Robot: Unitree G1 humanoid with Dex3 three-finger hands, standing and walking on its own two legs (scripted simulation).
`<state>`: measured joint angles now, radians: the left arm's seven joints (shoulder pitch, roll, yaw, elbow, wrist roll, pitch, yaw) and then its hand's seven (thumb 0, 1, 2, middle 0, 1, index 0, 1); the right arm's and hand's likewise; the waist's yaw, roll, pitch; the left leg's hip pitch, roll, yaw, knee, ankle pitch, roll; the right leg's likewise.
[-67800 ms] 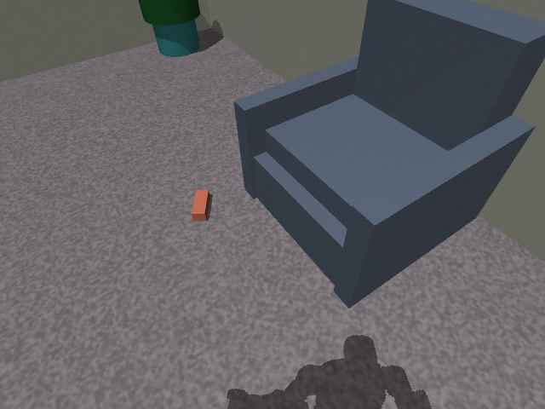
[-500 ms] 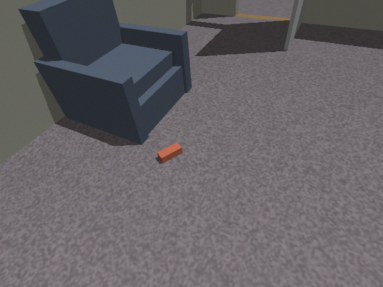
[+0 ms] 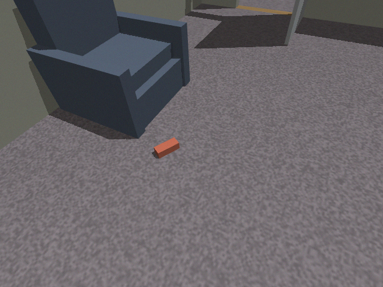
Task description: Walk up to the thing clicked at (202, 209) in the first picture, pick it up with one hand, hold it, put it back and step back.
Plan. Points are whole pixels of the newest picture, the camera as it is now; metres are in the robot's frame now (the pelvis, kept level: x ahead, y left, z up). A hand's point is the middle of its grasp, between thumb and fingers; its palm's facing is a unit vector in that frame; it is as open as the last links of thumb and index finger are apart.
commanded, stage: step back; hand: left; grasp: from above
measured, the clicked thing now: (166, 147) +1.10 +0.24 -0.73
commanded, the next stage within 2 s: stand in 0.68 s
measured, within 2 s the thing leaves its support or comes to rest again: neither
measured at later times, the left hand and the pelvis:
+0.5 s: hand out of the picture +0.15 +0.29 -0.14, palm faces +0.04 -0.94 -0.34, open 7.4 cm; pelvis +0.04 +0.02 +0.01, yaw +1 degrees
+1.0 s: hand out of the picture +0.09 +0.27 -0.14, palm faces +0.01 -0.94 -0.33, open 7.4 cm; pelvis +0.02 +0.01 +0.02, yaw +1 degrees
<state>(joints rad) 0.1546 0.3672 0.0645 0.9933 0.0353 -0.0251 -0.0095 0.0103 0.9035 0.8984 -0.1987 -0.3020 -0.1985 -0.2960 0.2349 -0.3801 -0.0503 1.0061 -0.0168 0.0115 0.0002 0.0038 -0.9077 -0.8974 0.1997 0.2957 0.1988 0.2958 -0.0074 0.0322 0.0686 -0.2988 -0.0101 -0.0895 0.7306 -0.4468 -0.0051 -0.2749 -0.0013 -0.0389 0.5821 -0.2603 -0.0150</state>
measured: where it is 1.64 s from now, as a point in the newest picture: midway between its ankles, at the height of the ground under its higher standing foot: outside the picture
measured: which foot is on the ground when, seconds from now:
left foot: down 0.00-1.00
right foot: down 0.00-1.00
